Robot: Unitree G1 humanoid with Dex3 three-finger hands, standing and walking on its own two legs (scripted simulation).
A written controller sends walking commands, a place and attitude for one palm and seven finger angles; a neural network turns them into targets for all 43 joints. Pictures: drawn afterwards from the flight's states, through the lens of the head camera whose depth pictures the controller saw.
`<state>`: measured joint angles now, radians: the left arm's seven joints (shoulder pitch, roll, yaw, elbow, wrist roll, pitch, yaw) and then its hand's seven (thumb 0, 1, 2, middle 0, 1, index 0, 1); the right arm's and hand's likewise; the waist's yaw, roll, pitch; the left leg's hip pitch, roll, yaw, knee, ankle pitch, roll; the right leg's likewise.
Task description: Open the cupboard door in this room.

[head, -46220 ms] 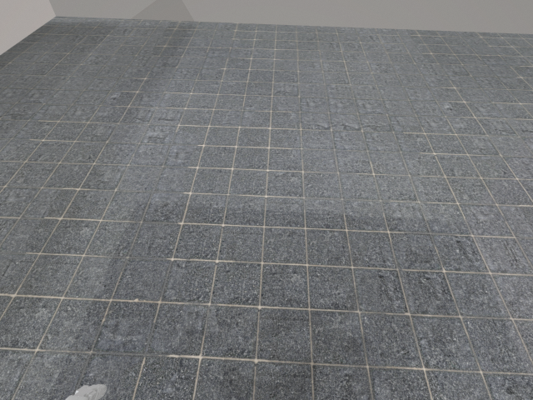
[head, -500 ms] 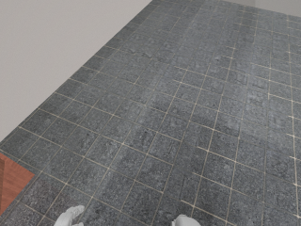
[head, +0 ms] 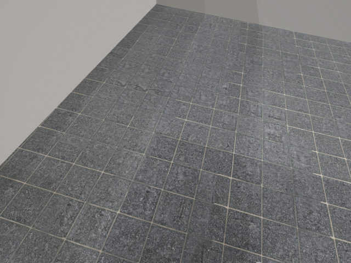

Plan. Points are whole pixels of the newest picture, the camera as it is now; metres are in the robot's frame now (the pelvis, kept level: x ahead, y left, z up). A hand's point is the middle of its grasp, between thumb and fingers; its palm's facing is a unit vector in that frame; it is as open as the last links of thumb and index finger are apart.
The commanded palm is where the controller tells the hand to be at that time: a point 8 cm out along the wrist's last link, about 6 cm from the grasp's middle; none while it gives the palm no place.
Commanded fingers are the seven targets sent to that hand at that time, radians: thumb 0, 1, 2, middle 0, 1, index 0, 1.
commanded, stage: walk to a spot facing it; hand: left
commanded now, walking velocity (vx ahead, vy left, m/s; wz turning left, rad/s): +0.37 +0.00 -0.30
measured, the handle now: out of the picture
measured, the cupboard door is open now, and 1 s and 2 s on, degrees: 46 46 46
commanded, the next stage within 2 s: turn to face it in 0.70 s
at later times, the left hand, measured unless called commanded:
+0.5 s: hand (139, 203) +0.30 +0.12 -0.16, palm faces -0.07 -0.98 -0.20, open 7.2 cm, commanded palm none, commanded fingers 0.00 0.90 0.90 -0.20 -0.30 -0.20 -0.30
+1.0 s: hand (160, 133) +0.57 +0.09 -0.16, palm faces -0.10 -0.97 -0.23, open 7.3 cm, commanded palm none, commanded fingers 0.00 0.90 0.90 -0.20 -0.30 -0.20 -0.30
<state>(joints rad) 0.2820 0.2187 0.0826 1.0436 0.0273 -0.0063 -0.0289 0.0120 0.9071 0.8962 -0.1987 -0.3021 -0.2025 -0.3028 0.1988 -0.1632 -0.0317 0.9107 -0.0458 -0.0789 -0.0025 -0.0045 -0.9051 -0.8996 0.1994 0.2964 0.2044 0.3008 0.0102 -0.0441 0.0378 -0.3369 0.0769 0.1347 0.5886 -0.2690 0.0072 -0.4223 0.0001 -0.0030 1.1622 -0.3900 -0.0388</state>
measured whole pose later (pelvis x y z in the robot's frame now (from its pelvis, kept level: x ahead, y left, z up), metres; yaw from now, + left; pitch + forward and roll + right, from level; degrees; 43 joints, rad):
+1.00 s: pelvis +0.46 -0.09 +0.00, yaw -6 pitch +0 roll +2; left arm 0.16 0.18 0.05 1.02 0.03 -0.05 -0.01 0.01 0.92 0.90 -0.20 -0.30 -0.20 -0.30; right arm 0.34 -0.18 -0.05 1.10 -0.02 0.00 0.00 -0.01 -0.92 -0.90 0.20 0.30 0.20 0.30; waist -0.03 0.00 0.04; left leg -0.26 0.07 0.11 0.66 -0.44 -0.03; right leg -0.36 -0.10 -0.11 0.62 -0.27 -0.01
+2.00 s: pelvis +0.57 -0.15 +0.00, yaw +31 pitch +1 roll +1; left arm 0.22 0.25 0.06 0.93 0.01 0.06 0.02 0.01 0.90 0.90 -0.20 -0.30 -0.21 -0.30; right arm 0.08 -0.23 -0.05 0.86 -0.02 0.04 0.02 0.00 -0.90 -0.90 0.20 0.30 0.20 0.30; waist 0.02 -0.04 0.12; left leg -0.33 -0.01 0.05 0.62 -0.30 0.03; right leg -0.44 -0.11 -0.09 1.07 -0.53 0.07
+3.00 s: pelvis +0.65 -0.19 +0.00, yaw +66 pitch +2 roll +0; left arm 0.16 0.24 0.06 0.84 0.02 0.01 0.02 0.01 0.90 0.90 -0.20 -0.30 -0.20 -0.30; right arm 0.17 -0.25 -0.09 0.91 -0.02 0.08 0.02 0.00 -0.90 -0.90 0.20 0.30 0.21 0.30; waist -0.01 0.03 0.09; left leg -0.47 -0.05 -0.09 0.83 -0.45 -0.03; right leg -0.29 -0.05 -0.04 0.59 -0.34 0.02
